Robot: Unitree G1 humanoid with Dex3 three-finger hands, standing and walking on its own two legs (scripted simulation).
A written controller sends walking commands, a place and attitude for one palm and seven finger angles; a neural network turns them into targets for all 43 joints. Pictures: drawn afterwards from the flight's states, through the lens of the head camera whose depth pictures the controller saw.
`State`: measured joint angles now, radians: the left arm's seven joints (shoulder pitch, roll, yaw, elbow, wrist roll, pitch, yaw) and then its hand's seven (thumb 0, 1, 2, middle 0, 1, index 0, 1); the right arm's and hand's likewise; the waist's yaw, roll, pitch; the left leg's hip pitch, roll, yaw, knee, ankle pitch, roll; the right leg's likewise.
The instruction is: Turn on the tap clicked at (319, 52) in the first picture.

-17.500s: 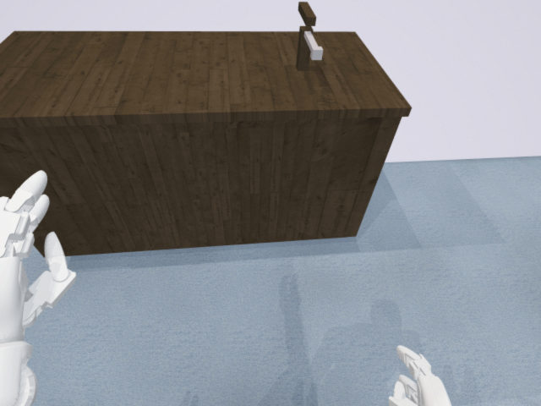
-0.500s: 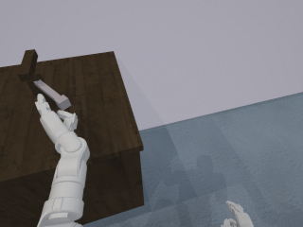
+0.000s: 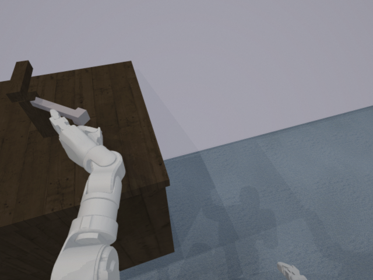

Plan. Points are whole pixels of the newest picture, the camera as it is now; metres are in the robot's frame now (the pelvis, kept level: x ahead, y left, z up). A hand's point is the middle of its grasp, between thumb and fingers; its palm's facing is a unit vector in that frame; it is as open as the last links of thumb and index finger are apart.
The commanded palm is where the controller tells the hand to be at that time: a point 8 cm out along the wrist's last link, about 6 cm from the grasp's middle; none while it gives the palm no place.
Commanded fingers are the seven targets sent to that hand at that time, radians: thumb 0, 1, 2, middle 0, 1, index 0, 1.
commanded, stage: push the lever round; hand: left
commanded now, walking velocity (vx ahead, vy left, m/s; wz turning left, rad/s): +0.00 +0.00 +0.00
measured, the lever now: (80, 116) +0.44 +0.27 +0.12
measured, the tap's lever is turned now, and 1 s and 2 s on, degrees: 48 77 82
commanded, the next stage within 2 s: lift the hand up off the lever in 0.90 s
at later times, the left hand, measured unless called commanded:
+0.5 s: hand (110, 123) +0.44 +0.20 +0.10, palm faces +0.84 -0.52 -0.15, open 8.0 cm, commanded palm +0.39 +0.22 +0.11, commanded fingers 0.00 0.90 0.90 -0.15 -0.15 -0.15 -0.15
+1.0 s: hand (114, 112) +0.47 +0.20 +0.11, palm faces +0.83 -0.53 -0.15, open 8.0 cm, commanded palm +0.42 +0.22 +0.11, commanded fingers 0.00 0.90 0.90 -0.15 -0.15 -0.15 -0.15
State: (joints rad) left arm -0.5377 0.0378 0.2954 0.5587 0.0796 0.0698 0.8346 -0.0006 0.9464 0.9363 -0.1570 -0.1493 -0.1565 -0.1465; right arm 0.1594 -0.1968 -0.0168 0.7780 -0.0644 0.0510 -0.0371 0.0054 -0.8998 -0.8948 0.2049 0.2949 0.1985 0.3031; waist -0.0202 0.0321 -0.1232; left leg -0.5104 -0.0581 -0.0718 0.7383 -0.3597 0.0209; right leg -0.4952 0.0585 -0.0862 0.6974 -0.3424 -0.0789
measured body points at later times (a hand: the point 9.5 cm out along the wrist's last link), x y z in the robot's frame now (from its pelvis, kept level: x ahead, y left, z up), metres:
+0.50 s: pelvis +0.00 -0.02 +0.00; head +0.03 -0.03 +0.44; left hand +0.39 +0.22 +0.12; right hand +0.11 -0.26 -0.14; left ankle +0.00 +0.10 -0.71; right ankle +0.00 -0.07 -0.71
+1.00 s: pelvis +0.00 -0.02 -0.01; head +0.05 -0.03 +0.44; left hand +0.43 +0.22 +0.12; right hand +0.06 -0.27 -0.15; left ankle +0.00 +0.10 -0.71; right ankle +0.00 -0.07 -0.71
